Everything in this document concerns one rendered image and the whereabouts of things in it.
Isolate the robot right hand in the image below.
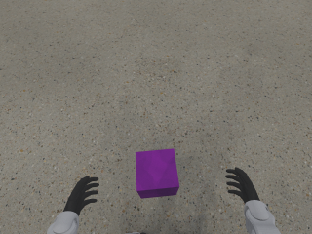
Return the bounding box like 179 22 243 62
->
225 167 260 204

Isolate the right robot forearm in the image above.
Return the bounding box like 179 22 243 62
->
244 200 281 234

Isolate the robot left hand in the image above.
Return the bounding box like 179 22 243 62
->
63 175 99 216

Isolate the left robot forearm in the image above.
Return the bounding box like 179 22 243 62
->
47 211 79 234

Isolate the carton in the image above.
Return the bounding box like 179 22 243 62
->
136 148 179 199

